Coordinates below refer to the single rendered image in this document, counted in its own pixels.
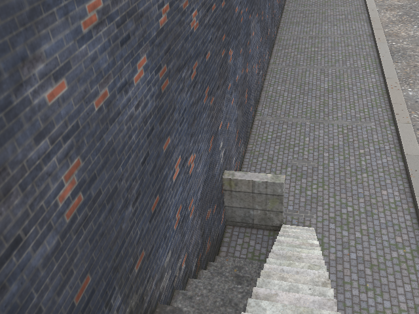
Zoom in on stairs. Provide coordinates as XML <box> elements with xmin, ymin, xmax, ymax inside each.
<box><xmin>241</xmin><ymin>224</ymin><xmax>341</xmax><ymax>314</ymax></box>

